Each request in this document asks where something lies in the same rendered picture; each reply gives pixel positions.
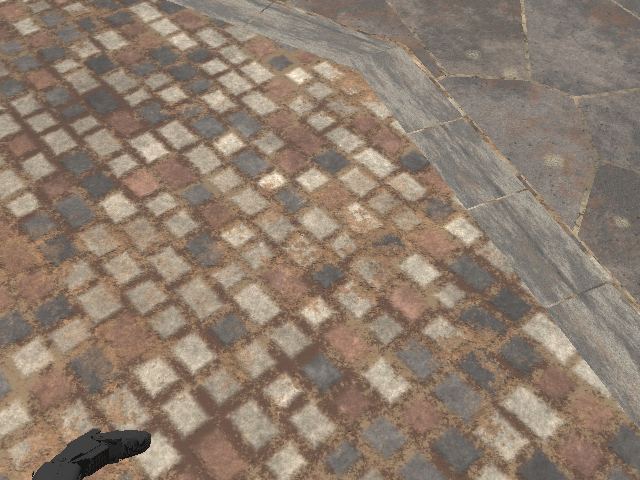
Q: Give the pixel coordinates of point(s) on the left robot hand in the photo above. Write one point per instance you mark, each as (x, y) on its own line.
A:
(90, 452)

